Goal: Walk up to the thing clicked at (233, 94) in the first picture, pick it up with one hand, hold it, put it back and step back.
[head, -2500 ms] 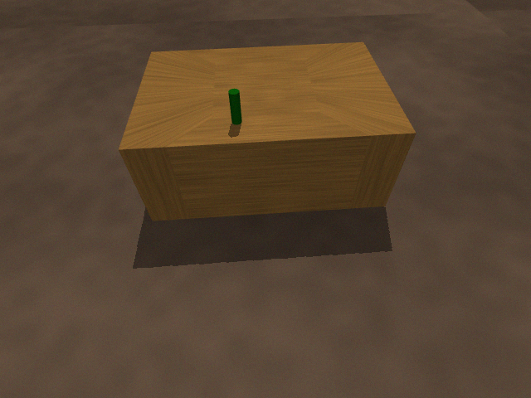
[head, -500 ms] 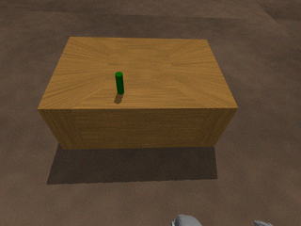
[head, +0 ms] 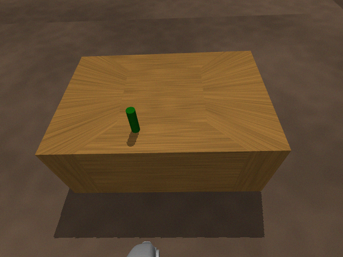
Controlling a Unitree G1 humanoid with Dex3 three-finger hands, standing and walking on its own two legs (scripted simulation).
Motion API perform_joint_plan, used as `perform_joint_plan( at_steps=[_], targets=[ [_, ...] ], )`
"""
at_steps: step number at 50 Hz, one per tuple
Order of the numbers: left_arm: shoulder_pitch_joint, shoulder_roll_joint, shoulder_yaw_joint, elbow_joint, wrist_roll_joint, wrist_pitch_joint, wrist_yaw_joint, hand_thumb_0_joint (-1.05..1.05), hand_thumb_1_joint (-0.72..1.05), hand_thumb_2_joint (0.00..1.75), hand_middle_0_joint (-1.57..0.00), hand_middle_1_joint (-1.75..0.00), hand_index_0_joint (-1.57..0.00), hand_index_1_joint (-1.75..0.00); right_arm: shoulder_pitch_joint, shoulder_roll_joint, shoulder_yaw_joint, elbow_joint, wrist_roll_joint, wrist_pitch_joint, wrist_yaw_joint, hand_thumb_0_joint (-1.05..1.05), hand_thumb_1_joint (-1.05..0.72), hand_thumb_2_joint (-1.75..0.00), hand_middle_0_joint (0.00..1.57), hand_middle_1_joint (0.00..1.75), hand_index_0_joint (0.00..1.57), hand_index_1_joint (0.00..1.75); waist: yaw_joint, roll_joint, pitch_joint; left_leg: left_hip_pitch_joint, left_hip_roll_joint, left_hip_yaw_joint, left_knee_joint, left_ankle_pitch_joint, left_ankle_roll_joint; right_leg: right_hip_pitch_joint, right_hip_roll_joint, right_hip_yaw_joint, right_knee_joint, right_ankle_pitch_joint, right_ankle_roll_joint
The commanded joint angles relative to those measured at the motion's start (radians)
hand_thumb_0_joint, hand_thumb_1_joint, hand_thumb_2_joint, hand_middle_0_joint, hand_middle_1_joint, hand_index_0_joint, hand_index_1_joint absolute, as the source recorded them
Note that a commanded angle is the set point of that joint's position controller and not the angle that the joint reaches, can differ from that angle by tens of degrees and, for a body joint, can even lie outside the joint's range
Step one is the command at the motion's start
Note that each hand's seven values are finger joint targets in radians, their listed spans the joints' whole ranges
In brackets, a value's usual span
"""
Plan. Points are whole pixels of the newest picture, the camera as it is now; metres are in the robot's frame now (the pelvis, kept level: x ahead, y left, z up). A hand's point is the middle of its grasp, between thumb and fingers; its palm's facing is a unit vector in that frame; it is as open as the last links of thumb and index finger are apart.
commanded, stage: walk up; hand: left
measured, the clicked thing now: (133, 120) +0.70 +0.23 -0.25
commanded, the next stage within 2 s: stand in 2.00 s
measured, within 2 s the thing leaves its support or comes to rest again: neither
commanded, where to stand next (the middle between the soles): +0.26 +0.01 m, yaw +1 degrees
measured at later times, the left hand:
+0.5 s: hand (91, 228) +0.22 +0.26 -0.15, palm faces -0.03 -0.90 -0.43, open 7.4 cm
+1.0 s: hand (99, 210) +0.27 +0.25 -0.15, palm faces +0.01 -0.93 -0.36, open 7.4 cm
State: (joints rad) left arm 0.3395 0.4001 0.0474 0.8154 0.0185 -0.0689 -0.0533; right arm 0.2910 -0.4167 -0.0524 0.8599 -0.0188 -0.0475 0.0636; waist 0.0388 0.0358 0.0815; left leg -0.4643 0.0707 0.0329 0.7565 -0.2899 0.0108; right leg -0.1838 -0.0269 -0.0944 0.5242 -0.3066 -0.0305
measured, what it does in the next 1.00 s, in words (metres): walks ahead: left foot, then right foot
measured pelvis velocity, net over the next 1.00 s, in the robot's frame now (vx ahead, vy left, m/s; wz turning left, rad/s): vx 0.18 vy -0.01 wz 0.03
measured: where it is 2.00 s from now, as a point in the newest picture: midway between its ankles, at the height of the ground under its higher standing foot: outside the picture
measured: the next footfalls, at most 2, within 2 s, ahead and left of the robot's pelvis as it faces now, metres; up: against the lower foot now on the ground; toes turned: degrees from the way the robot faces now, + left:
left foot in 0.10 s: +0.17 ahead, +0.13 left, +0.00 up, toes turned +5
right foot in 0.48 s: +0.28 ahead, -0.15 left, +0.00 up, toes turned -1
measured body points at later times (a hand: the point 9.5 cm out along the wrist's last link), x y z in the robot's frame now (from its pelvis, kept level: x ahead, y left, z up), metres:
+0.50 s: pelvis +0.15 -0.02 -0.02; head +0.17 -0.03 +0.43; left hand +0.22 +0.31 -0.12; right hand +0.20 -0.35 -0.14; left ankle +0.14 +0.12 -0.73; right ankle +0.24 -0.15 -0.74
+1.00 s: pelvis +0.18 -0.01 +0.00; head +0.20 -0.01 +0.45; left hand +0.26 +0.30 -0.13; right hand +0.26 -0.32 -0.13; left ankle +0.17 +0.12 -0.73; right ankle +0.24 -0.15 -0.73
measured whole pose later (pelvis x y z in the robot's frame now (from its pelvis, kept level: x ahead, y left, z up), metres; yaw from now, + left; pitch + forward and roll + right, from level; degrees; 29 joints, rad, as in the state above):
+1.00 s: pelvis +0.18 -0.01 +0.00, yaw +1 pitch -2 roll +0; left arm 0.11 0.38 0.00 1.07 0.00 -0.02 0.00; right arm 0.15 -0.37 0.00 1.07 0.00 0.00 0.02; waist 0.01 0.00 0.07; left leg -0.21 0.03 0.02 0.57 -0.32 -0.01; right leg -0.29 -0.06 -0.03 0.54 -0.21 0.03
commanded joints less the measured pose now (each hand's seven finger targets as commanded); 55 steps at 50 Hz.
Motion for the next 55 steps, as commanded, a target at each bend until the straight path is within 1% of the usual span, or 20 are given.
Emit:
perform_joint_plan(
  at_steps=[1, 4, 5, 6, 7, 11, 14, 19, 22, 23, 24, 25, 26, 29, 35, 37, 38, 43, 49, 55],
  targets=[
    [0.021, 0.279, 0.080, -0.082, -0.008, -0.023, 0.014, 0.00, 0.90, 0.90, -0.20, -0.30, -0.20, -0.30, -0.032, -0.151, -0.055, -0.097, 0.004, -0.046, -0.009, 0.00, -0.90, -0.90, 0.20, 0.30, 0.20, 0.30, 0.006, -0.165, -0.040, 0.089, -0.029, 0.044, -0.140, 0.066, 0.014, -0.009, -0.234, 0.175, -0.145, 0.229, -0.182],
    [0.008, 0.239, 0.055, -0.096, -0.012, -0.014, 0.018, 0.00, 0.90, 0.90, -0.20, -0.30, -0.20, -0.30, 0.093, -0.183, -0.076, -0.059, 0.001, -0.057, -0.022, 0.00, -0.90, -0.90, 0.20, 0.30, 0.20, 0.30, -0.083, -0.052, -0.093, 0.406, -0.079, 0.061, -0.253, 0.075, 0.052, -0.154, -0.157, 0.087, 0.111, 0.321, -0.118],
    [0.026, 0.180, 0.035, -0.110, -0.016, -0.014, 0.020, 0.00, 0.90, 0.90, -0.20, -0.30, -0.20, -0.30, 0.203, -0.257, -0.100, -0.042, -0.014, -0.061, -0.032, 0.00, -0.90, -0.90, 0.20, 0.30, 0.20, 0.30, -0.134, 0.143, -0.165, 0.548, 0.068, -0.172, -0.335, -0.060, 0.113, -0.273, -0.087, 0.042, 0.399, 0.256, -0.072],
    [0.032, 0.158, 0.037, -0.110, -0.027, -0.007, 0.021, 0.00, 0.90, 0.90, -0.20, -0.30, -0.20, -0.30, 0.234, -0.342, -0.121, -0.069, -0.012, -0.066, -0.041, 0.00, -0.90, -0.90, 0.20, 0.30, 0.20, 0.30, -0.136, 0.238, -0.148, 0.610, 0.327, -0.646, -0.489, -0.204, 0.220, -0.514, 0.064, 0.034, 0.568, -0.184, -0.020],
    [0.014, 0.260, 0.061, -0.085, -0.016, 0.002, 0.037, 0.00, 0.90, 0.90, -0.20, -0.30, -0.20, -0.30, 0.198, -0.351, -0.128, -0.076, 0.021, -0.058, -0.038, 0.00, -0.90, -0.90, 0.20, 0.30, 0.20, 0.30, -0.129, 0.113, -0.128, 0.533, 0.390, -0.691, -0.484, -0.184, 0.307, -0.501, -0.001, 0.142, 0.677, -0.259, -0.027],
    [0.069, 0.238, 0.057, -0.021, -0.019, 0.009, 0.022, 0.00, 0.90, 0.90, -0.20, -0.30, -0.20, -0.30, 0.051, -0.247, -0.078, -0.101, 0.023, -0.059, -0.047, 0.00, -0.90, -0.90, 0.20, 0.30, 0.20, 0.30, -0.038, 0.093, 0.011, 0.254, 0.230, -0.271, -0.489, 0.021, 0.208, -0.381, -0.079, 0.151, 0.552, -0.081, -0.013],
    [0.066, 0.205, 0.056, -0.018, -0.009, 0.010, 0.004, 0.00, 0.90, 0.90, -0.20, -0.30, -0.20, -0.30, 0.040, -0.251, -0.078, -0.116, 0.009, -0.058, -0.041, 0.00, -0.90, -0.90, 0.20, 0.30, 0.20, 0.30, -0.045, 0.144, -0.012, 0.248, 0.192, -0.177, -0.475, 0.052, 0.230, -0.326, -0.077, 0.096, 0.392, -0.056, 0.019],
    [0.027, 0.168, 0.049, 0.007, -0.011, 0.003, 0.031, 0.00, 0.90, 0.90, -0.20, -0.30, -0.20, -0.30, -0.011, -0.229, -0.055, -0.118, 0.010, -0.029, -0.047, 0.00, -0.90, -0.90, 0.20, 0.30, 0.20, 0.30, -0.029, 0.151, -0.028, 0.139, 0.169, -0.092, -0.337, 0.389, 0.205, -0.157, -0.027, 0.028, 0.200, 0.079, 0.028],
    [0.063, 0.187, 0.058, 0.054, -0.003, -0.015, 0.052, 0.00, 0.90, 0.90, -0.20, -0.30, -0.20, -0.30, -0.054, -0.175, -0.033, -0.119, 0.026, 0.001, -0.052, 0.00, -0.90, -0.90, 0.20, 0.30, 0.20, 0.30, 0.015, 0.031, -0.093, 0.050, 0.088, -0.033, -0.115, 0.204, 0.116, 0.064, 0.021, 0.026, 0.012, 0.237, 0.009],
    [0.063, 0.231, 0.069, 0.050, 0.002, -0.021, 0.058, 0.00, 0.90, 0.90, -0.20, -0.30, -0.20, -0.30, -0.012, -0.115, -0.013, -0.110, 0.029, 0.008, -0.054, 0.00, -0.90, -0.90, 0.20, 0.30, 0.20, 0.30, 0.016, -0.125, -0.118, 0.006, 0.023, 0.018, 0.014, 0.006, 0.072, 0.107, -0.078, 0.151, -0.057, 0.232, -0.016],
    [0.033, 0.287, 0.074, 0.026, 0.005, -0.029, 0.064, 0.00, 0.90, 0.90, -0.20, -0.30, -0.20, -0.30, 0.042, -0.066, 0.007, -0.101, 0.027, 0.023, -0.054, 0.00, -0.90, -0.90, 0.20, 0.30, 0.20, 0.30, -0.017, -0.237, -0.114, -0.034, -0.048, 0.006, 0.139, -0.236, 0.021, 0.049, -0.315, 0.501, -0.178, 0.192, -0.090],
    [-0.010, 0.321, 0.070, 0.018, -0.007, -0.023, 0.066, 0.00, 0.90, 0.90, -0.20, -0.30, -0.20, -0.30, 0.013, -0.151, -0.021, -0.080, 0.025, 0.038, -0.067, 0.00, -0.90, -0.90, 0.20, 0.30, 0.20, 0.30, -0.004, -0.181, -0.109, 0.004, -0.043, -0.059, 0.206, -0.331, 0.019, -0.028, -0.385, 0.598, -0.208, 0.113, -0.211],
    [-0.045, 0.314, 0.066, 0.018, -0.005, -0.018, 0.069, 0.00, 0.90, 0.90, -0.20, -0.30, -0.20, -0.30, -0.009, -0.184, -0.030, -0.057, 0.023, 0.043, -0.072, 0.00, -0.90, -0.90, 0.20, 0.30, 0.20, 0.30, -0.008, -0.159, -0.080, -0.014, -0.020, -0.086, 0.226, -0.326, 0.015, -0.042, -0.366, 0.583, -0.188, 0.097, -0.230],
    [-0.127, 0.285, 0.056, 0.027, 0.003, -0.007, 0.072, 0.00, 0.90, 0.90, -0.20, -0.30, -0.20, -0.30, 0.031, -0.184, -0.030, 0.015, 0.028, 0.038, -0.070, 0.00, -0.90, -0.90, 0.20, 0.30, 0.20, 0.30, -0.038, -0.245, -0.100, 0.035, 0.000, -0.081, 0.134, -0.249, 0.018, -0.073, -0.272, 0.391, -0.136, 0.089, -0.162],
    [-0.211, 0.237, 0.033, 0.041, -0.009, 0.024, 0.068, 0.00, 0.90, 0.90, -0.20, -0.30, -0.20, -0.30, 0.018, -0.177, -0.038, 0.082, 0.005, 0.030, -0.063, 0.00, -0.90, -0.90, 0.20, 0.30, 0.20, 0.30, -0.062, -0.195, -0.125, 0.268, -0.047, -0.018, -0.200, -0.016, 0.026, -0.236, -0.200, 0.244, -0.011, 0.087, -0.096],
    [-0.204, 0.172, 0.011, 0.058, -0.024, 0.033, 0.065, 0.00, 0.90, 0.90, -0.20, -0.30, -0.20, -0.30, -0.094, -0.243, -0.048, 0.055, -0.002, 0.020, -0.063, 0.00, -0.90, -0.90, 0.20, 0.30, 0.20, 0.30, -0.022, 0.005, -0.093, 0.169, 0.119, -0.291, -0.350, -0.124, 0.092, -0.252, -0.076, 0.147, 0.070, -0.101, -0.007],
    [-0.224, 0.196, 0.021, 0.083, -0.021, 0.037, 0.068, 0.00, 0.90, 0.90, -0.20, -0.30, -0.20, -0.30, -0.147, -0.247, -0.042, 0.057, 0.010, 0.022, -0.058, 0.00, -0.90, -0.90, 0.20, 0.30, 0.20, 0.30, -0.011, 0.020, -0.045, 0.047, 0.162, -0.301, -0.385, -0.187, 0.128, -0.141, -0.019, 0.090, 0.109, -0.149, -0.001],
    [-0.237, 0.219, 0.013, 0.148, -0.015, 0.015, 0.063, 0.00, 0.90, 0.90, -0.20, -0.30, -0.20, -0.30, -0.154, -0.178, -0.004, 0.115, 0.014, 0.021, -0.056, 0.00, -0.90, -0.90, 0.20, 0.30, 0.20, 0.30, -0.025, -0.002, -0.099, 0.152, 0.032, -0.127, -0.299, -0.009, 0.041, -0.064, -0.128, 0.209, -0.061, 0.084, -0.035],
    [-0.265, 0.189, -0.004, 0.205, -0.027, 0.020, 0.063, 0.00, 0.90, 0.90, -0.20, -0.30, -0.20, -0.30, -0.199, -0.178, 0.000, 0.158, 0.020, 0.017, -0.062, 0.00, -0.90, -0.90, 0.20, 0.30, 0.20, 0.30, -0.017, 0.003, -0.134, 0.250, 0.067, -0.130, -0.347, 0.223, 0.045, 0.015, -0.095, 0.126, -0.057, 0.281, -0.005],
    [-0.301, 0.184, -0.011, 0.245, -0.026, 0.023, 0.063, 0.00, 0.90, 0.90, -0.20, -0.30, -0.20, -0.30, -0.232, -0.163, -0.004, 0.188, 0.023, 0.029, -0.064, 0.00, -0.90, -0.90, 0.20, 0.30, 0.20, 0.30, -0.026, -0.020, -0.134, 0.311, 0.055, -0.100, -0.384, 0.230, 0.030, 0.031, -0.117, 0.138, -0.127, 0.319, 0.003]
  ],
)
